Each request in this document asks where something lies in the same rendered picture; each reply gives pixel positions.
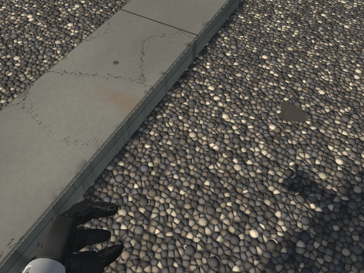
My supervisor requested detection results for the left robot forearm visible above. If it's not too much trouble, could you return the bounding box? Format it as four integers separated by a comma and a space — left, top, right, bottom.
22, 258, 65, 273

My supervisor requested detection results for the left robot hand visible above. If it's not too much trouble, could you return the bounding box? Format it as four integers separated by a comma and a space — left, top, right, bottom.
35, 199, 124, 273

